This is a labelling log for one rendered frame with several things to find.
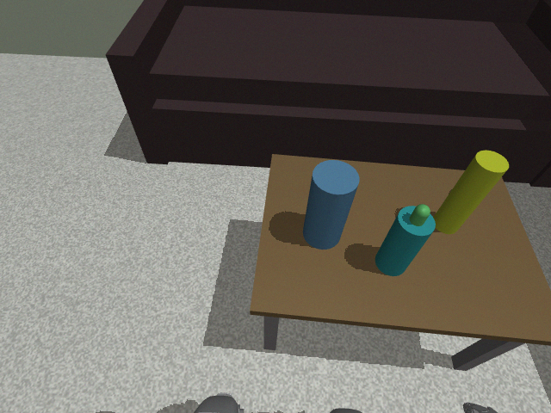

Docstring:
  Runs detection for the coffee table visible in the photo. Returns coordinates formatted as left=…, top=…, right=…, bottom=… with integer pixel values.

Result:
left=250, top=154, right=551, bottom=371

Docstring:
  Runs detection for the sofa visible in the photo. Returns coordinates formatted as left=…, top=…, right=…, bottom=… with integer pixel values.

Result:
left=105, top=0, right=551, bottom=188

